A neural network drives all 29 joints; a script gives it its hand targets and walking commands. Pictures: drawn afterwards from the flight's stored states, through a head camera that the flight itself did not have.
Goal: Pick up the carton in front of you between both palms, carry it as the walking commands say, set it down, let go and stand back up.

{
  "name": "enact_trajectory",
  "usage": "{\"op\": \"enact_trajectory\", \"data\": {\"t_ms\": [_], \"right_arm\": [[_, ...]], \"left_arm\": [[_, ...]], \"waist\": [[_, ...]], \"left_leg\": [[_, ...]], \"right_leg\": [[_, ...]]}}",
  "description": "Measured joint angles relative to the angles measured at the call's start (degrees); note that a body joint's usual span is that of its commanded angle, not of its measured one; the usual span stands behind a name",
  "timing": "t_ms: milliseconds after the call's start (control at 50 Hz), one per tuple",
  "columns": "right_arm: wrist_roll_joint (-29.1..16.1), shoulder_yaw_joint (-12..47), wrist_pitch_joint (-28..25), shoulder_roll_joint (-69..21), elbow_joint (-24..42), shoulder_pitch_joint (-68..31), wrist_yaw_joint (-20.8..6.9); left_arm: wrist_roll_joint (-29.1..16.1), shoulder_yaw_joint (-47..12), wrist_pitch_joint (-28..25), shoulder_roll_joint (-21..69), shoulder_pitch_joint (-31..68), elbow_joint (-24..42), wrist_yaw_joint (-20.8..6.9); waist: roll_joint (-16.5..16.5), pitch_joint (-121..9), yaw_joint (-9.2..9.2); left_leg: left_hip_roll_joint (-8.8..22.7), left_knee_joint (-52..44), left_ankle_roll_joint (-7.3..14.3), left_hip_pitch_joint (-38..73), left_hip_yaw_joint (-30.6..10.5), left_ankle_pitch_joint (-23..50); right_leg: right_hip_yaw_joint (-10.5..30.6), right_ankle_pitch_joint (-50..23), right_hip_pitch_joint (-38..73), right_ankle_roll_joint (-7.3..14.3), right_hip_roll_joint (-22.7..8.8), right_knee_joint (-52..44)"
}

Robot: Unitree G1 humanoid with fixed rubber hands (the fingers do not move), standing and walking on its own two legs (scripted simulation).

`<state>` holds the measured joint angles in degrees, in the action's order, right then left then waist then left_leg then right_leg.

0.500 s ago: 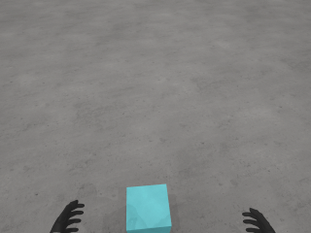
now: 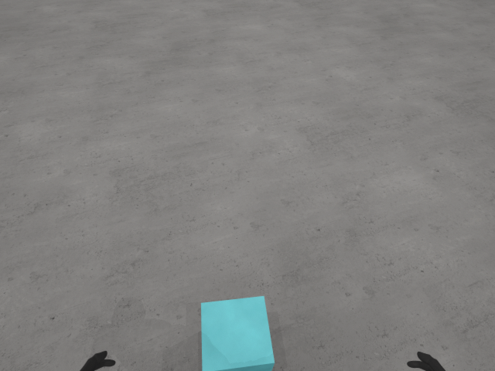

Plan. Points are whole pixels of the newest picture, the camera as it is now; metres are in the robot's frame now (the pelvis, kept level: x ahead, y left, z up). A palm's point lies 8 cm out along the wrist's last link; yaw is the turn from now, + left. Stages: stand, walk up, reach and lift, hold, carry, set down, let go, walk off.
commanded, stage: stand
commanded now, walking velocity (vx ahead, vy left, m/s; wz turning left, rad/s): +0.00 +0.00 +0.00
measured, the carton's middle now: (235, 342) +0.35 +0.05 -0.65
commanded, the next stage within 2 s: none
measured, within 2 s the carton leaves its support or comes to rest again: neither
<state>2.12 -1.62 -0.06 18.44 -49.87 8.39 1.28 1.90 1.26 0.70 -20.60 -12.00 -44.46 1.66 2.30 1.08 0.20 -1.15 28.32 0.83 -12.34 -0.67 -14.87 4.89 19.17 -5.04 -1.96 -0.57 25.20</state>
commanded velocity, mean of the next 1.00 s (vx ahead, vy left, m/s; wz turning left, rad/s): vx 0.00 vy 0.00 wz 0.00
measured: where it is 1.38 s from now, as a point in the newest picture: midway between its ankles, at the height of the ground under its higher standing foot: outside the picture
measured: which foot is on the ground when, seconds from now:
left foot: down 0.00-1.00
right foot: down 0.00-1.00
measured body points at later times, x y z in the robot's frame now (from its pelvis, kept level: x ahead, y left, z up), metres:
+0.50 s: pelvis -0.01 +0.00 +0.00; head -0.02 +0.01 +0.45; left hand +0.08 +0.30 -0.12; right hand +0.10 -0.31 -0.10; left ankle +0.00 +0.11 -0.74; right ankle -0.06 -0.15 -0.74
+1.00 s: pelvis -0.02 -0.01 +0.01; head -0.02 +0.00 +0.46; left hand +0.07 +0.31 -0.12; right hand +0.09 -0.32 -0.10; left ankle +0.00 +0.11 -0.74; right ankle -0.06 -0.15 -0.74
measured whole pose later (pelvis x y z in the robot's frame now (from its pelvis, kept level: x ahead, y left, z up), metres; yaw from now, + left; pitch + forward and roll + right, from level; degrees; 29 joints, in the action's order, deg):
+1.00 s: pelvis -0.02 -0.01 +0.01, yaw +2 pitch -3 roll +0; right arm 1.0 -0.7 -0.3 21.6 -59.2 6.6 0.6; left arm 1.3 0.7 -0.1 -22.4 -9.5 -55.5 0.9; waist 1.1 2.0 0.3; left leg -0.7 23.7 0.0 -10.6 -2.9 -10.5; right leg 2.5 15.2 -2.6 -1.4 -0.4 20.3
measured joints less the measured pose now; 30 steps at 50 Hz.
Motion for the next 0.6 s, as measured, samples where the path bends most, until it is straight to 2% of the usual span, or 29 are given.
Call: {"op": "enact_trajectory", "data": {"t_ms": [600], "right_arm": [[-0.78, 0.59, -0.08, 2.42, -7.06, -1.2, -0.62]], "left_arm": [[-0.25, -0.64, -0.77, -1.23, 0.89, -7.79, -0.41]], "waist": [[-0.86, 0.54, 0.09]], "left_leg": [[0.41, -3.4, -0.53, 1.52, -1.12, 3.23]], "right_leg": [[-1.29, -2.95, 1.77, 0.38, 0.21, -3.35]]}}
